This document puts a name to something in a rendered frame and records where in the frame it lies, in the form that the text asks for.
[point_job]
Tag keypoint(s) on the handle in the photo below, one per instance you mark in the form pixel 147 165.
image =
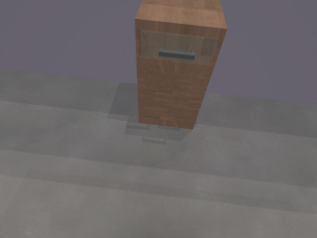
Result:
pixel 176 54

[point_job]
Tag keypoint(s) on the cabinet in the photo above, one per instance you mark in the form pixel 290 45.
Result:
pixel 170 92

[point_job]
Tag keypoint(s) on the drawer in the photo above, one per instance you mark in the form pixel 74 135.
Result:
pixel 151 41

